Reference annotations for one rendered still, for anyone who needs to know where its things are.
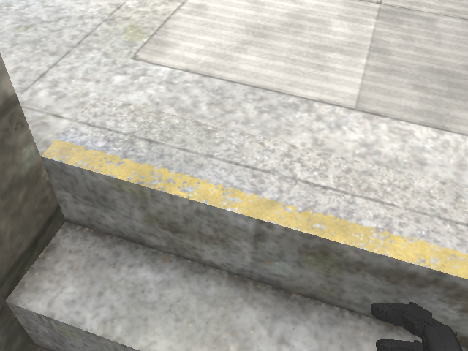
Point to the stairs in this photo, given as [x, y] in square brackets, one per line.
[137, 269]

